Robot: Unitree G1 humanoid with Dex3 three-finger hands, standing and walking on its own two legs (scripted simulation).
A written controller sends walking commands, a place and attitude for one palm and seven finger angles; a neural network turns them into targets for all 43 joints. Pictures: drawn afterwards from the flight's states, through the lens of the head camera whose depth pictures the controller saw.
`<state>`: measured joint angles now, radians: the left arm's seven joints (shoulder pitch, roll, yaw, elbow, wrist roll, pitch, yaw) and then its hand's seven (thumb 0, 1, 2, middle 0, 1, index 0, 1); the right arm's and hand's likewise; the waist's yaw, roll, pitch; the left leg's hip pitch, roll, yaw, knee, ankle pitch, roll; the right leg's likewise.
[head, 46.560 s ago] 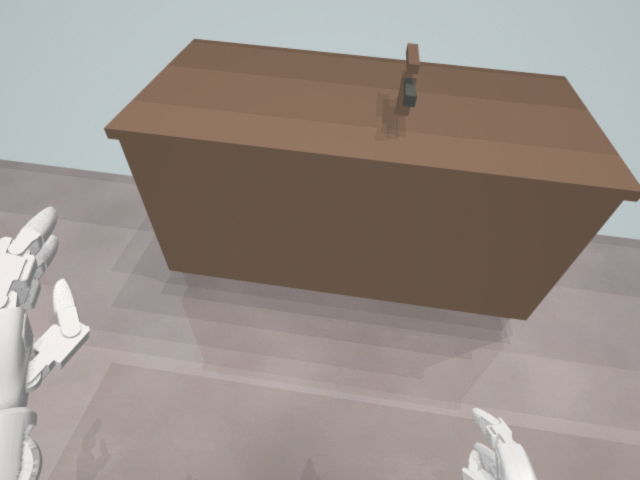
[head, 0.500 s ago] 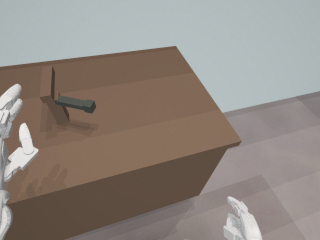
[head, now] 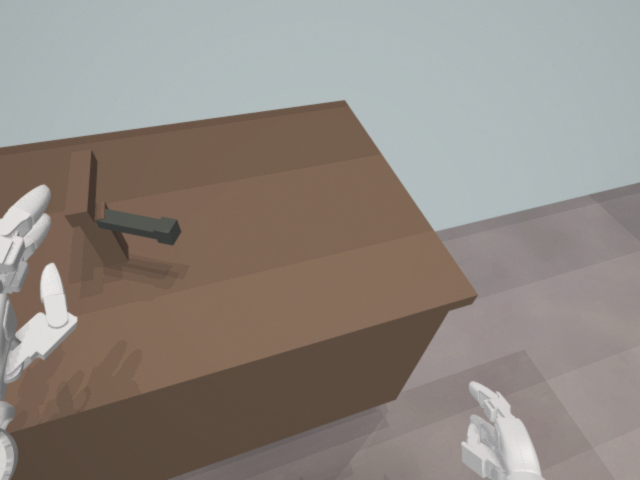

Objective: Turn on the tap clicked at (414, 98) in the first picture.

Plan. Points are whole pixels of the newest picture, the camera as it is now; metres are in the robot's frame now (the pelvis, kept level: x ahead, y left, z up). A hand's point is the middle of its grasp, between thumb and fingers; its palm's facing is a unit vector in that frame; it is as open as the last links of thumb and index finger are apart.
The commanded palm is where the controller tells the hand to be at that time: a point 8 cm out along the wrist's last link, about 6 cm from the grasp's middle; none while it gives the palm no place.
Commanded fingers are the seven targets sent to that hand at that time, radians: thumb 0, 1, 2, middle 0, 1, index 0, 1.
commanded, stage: come to a stop and stand still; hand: left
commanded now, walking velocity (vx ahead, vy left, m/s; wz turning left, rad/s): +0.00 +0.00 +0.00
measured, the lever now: (167, 231) +0.44 +0.25 +0.03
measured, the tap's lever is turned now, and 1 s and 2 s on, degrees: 59 59 59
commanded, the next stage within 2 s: look again from close up in 0.88 s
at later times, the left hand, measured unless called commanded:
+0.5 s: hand (4, 336) +0.21 +0.30 +0.14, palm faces +0.39 -0.83 -0.40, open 7.4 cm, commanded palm +0.14 +0.32 +0.18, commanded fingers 0.00 0.90 0.90 -0.20 -0.30 -0.20 -0.30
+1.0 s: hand out of the picture +0.18 +0.29 +0.16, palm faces +0.41 -0.84 -0.36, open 7.4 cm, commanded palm +0.12 +0.32 +0.18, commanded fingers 0.00 0.90 0.90 -0.20 -0.30 -0.20 -0.30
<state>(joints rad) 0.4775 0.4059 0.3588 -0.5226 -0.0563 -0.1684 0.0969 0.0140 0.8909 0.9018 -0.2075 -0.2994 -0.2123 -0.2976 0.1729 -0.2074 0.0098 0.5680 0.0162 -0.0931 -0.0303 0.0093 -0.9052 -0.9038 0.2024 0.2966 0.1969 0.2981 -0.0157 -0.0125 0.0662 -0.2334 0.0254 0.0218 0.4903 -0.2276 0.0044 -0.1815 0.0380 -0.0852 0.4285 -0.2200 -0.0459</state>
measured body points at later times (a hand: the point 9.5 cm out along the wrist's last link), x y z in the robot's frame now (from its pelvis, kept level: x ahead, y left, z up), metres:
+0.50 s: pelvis +0.00 +0.03 +0.00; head +0.04 +0.06 +0.44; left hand +0.18 +0.34 +0.16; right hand +0.16 -0.21 -0.08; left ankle +0.02 +0.11 -0.74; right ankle +0.01 -0.09 -0.74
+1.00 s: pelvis -0.03 +0.03 +0.00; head +0.00 +0.05 +0.45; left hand +0.15 +0.33 +0.18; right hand +0.17 -0.17 -0.07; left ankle +0.02 +0.11 -0.74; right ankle +0.01 -0.09 -0.74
